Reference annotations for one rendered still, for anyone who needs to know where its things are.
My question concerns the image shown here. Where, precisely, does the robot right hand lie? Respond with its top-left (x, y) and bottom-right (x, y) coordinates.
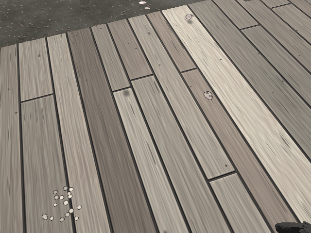
top-left (275, 221), bottom-right (311, 233)

